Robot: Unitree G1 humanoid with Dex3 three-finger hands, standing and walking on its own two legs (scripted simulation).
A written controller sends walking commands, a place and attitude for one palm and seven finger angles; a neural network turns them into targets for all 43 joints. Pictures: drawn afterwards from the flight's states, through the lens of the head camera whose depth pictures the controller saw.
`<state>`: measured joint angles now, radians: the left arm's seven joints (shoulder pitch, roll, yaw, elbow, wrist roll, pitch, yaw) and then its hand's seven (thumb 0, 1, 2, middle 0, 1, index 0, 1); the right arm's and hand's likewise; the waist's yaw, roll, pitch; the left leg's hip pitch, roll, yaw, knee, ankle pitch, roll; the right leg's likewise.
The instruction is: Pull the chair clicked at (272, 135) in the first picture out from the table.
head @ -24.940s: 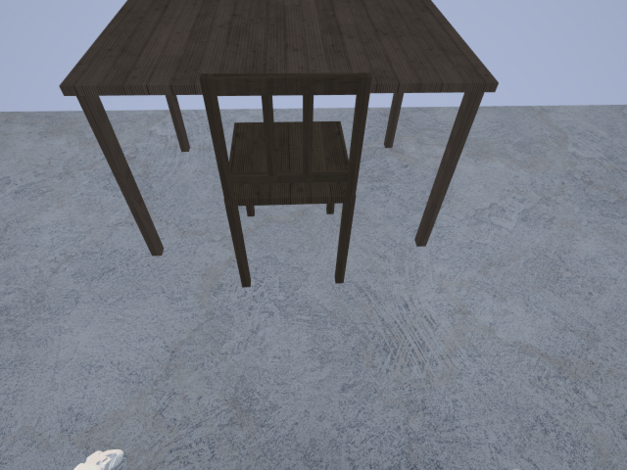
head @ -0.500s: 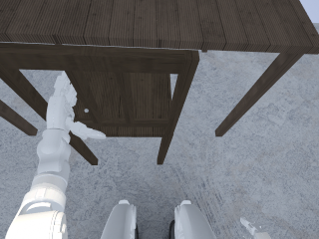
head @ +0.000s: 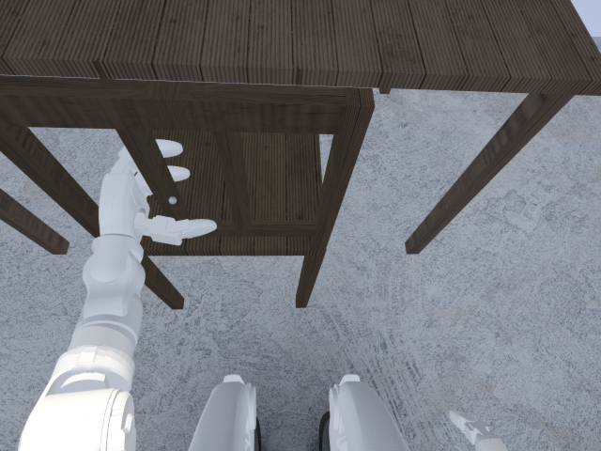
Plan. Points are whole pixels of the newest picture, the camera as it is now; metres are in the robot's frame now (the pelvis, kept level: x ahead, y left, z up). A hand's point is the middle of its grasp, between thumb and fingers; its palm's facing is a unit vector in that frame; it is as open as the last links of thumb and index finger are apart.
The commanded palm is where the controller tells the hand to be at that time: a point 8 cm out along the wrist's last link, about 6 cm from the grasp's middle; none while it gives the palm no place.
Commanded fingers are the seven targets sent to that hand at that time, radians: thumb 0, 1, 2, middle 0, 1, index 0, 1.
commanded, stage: hook a spindle and tug to test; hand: left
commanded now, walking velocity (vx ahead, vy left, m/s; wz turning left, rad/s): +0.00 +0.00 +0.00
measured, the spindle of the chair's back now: (161, 184) +0.46 +0.18 +0.02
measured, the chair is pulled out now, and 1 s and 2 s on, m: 0.00 0.04 0.16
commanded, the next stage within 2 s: step backward, pulling the chair out in 0.94 s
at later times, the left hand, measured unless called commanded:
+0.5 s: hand (174, 203) +0.43 +0.16 +0.02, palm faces +0.02 -1.00 -0.02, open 5.6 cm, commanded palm +0.39 +0.21 +0.02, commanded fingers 0.00 0.90 0.90 -0.50 -1.45 -0.50 -1.45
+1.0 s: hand (167, 231) +0.38 +0.16 +0.02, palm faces +0.03 -1.00 -0.03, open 5.7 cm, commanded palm +0.36 +0.21 +0.02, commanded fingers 0.00 0.90 0.90 -0.50 -1.45 -0.50 -1.45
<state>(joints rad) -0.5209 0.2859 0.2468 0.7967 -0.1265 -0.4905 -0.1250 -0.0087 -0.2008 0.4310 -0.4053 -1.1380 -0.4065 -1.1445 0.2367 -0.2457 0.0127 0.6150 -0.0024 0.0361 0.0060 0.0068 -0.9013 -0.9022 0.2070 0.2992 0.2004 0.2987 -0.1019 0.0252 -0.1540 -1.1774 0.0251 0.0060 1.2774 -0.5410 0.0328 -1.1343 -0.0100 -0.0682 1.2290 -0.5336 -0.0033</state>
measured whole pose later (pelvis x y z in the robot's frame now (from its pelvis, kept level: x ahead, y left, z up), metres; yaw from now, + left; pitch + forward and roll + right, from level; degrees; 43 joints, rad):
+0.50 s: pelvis +0.01 +0.00 +0.01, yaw -1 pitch +25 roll -3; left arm -0.44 0.27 0.25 0.72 -0.15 -0.48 -0.13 0.02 0.67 0.81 -0.42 -1.42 -0.42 -1.44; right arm 0.23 -0.25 0.00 0.60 0.00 0.04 0.01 0.01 -0.90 -0.90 0.21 0.30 0.20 0.30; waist -0.11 0.02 -0.16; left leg -1.14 0.03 0.02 1.26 -0.55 0.03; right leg -1.11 0.00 -0.06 1.21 -0.54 -0.01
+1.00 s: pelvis +0.02 +0.00 +0.01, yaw +0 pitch +24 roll -2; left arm -0.23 0.23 0.19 0.52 -0.18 -0.49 -0.12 0.02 0.67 0.79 -0.42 -1.41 -0.40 -1.45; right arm 0.21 -0.24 -0.01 0.59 0.00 0.02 0.02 0.01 -0.90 -0.90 0.21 0.30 0.20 0.30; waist -0.07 0.02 -0.16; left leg -1.11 0.03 0.01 1.25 -0.56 0.03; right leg -1.07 0.00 -0.06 1.21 -0.55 -0.01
